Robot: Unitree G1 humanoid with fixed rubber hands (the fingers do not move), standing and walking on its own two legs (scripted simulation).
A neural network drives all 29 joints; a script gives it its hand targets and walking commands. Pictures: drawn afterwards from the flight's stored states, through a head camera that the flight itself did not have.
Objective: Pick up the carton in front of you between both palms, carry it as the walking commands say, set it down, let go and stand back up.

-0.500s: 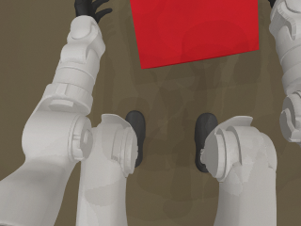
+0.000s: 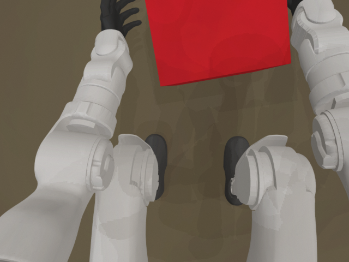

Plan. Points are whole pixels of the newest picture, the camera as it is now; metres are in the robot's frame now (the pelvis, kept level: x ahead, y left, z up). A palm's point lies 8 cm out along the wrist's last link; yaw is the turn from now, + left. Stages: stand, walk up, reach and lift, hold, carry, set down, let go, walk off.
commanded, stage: reach and lift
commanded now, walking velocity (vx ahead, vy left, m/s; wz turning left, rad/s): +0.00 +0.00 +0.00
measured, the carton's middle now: (211, 29) +0.52 -0.06 -0.25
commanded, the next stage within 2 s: none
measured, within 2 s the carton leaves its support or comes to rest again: leaves its support in 0.30 s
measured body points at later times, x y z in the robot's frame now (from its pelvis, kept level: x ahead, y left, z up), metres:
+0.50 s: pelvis +0.00 +0.00 -0.01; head +0.33 -0.07 +0.30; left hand +0.53 +0.11 -0.13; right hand +0.54 -0.19 -0.15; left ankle +0.13 +0.13 -0.34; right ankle +0.11 -0.12 -0.34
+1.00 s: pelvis +0.01 +0.02 +0.12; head +0.25 -0.03 +0.50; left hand +0.50 +0.10 +0.06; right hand +0.49 -0.20 +0.05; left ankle +0.13 +0.13 -0.34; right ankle +0.11 -0.12 -0.34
